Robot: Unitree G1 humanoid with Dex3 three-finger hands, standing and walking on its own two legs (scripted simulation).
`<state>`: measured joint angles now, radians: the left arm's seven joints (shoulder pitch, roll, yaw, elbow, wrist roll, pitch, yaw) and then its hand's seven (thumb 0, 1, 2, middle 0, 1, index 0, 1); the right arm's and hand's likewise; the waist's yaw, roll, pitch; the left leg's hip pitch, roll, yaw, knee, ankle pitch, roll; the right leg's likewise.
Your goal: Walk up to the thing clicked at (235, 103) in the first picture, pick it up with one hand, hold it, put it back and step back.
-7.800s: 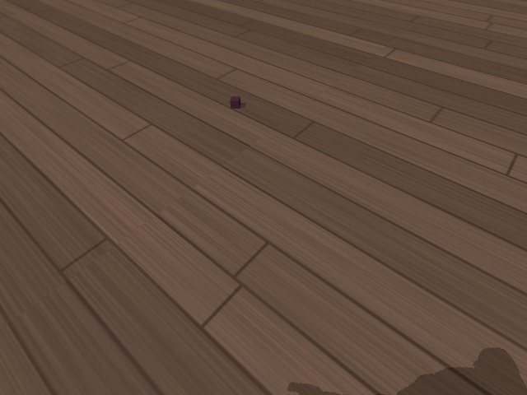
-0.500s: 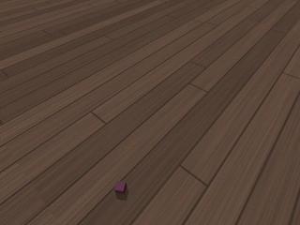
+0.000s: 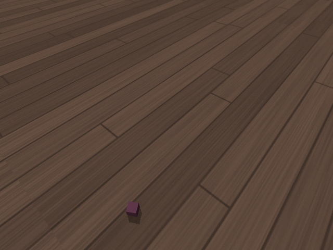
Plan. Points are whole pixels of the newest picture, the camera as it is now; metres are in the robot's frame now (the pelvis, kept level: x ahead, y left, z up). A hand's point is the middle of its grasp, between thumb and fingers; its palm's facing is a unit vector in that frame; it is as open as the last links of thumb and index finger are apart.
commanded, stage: stand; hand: left
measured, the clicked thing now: (133, 209) +0.48 +0.25 -0.75
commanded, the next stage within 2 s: none
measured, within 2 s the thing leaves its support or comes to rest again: neither
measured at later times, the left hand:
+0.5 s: hand out of the picture +0.08 +0.25 -0.16, palm faces -0.01 -0.94 -0.34, open 7.4 cm
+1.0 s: hand out of the picture +0.09 +0.24 -0.16, palm faces -0.02 -0.94 -0.34, open 7.4 cm
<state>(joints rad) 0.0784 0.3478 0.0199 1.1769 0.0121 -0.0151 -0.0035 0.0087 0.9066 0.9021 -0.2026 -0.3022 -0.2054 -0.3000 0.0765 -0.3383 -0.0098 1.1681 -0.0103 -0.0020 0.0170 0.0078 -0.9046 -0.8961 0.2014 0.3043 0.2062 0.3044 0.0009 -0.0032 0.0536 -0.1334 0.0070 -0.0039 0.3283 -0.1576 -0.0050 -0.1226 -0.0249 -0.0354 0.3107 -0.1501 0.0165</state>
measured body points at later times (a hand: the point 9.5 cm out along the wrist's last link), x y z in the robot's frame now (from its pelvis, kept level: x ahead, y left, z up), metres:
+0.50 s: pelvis +0.01 +0.00 +0.00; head +0.02 +0.00 +0.45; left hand +0.08 +0.30 -0.14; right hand +0.09 -0.30 -0.13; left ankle +0.01 +0.12 -0.75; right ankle +0.01 -0.13 -0.75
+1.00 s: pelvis +0.02 -0.01 +0.00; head +0.02 -0.01 +0.45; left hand +0.10 +0.29 -0.13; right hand +0.09 -0.31 -0.13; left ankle +0.01 +0.12 -0.75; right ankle +0.01 -0.13 -0.75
